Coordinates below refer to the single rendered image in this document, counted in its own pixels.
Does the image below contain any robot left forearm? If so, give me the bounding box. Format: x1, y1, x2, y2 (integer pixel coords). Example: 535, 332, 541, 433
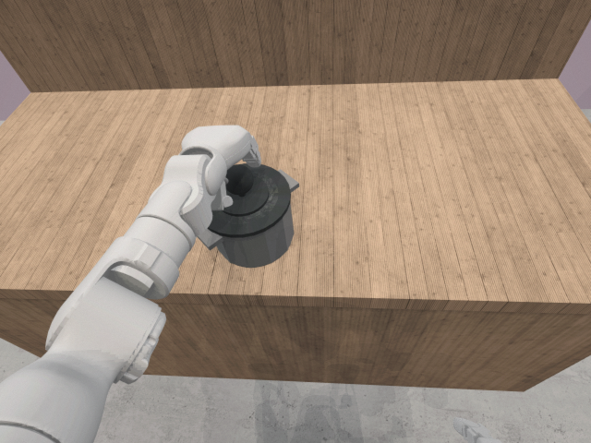
45, 143, 227, 351

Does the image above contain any left robot upper arm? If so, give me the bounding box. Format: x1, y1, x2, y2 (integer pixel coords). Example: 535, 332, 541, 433
0, 277, 166, 443

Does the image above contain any pot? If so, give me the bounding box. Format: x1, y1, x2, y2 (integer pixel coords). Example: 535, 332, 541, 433
197, 169, 299, 268

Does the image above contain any right robot hand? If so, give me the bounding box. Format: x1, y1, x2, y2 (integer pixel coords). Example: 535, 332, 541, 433
453, 417, 502, 443

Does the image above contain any lid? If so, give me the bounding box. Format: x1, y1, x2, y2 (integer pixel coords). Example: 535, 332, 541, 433
207, 163, 291, 238

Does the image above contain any knob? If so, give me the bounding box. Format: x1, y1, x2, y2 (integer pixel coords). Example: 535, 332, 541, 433
225, 164, 254, 195

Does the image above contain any table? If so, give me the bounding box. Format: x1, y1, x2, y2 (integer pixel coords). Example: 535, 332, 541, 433
0, 0, 591, 392

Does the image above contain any left robot hand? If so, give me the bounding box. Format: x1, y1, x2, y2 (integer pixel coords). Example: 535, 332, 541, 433
182, 126, 261, 210

